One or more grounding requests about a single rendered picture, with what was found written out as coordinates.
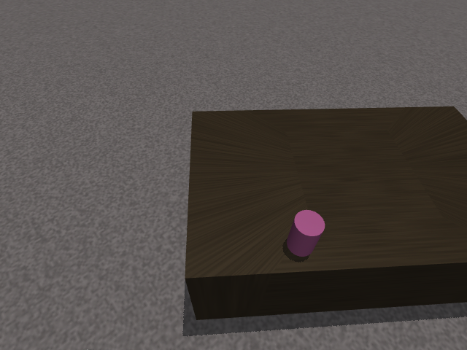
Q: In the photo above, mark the can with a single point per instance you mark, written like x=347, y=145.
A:
x=305, y=232

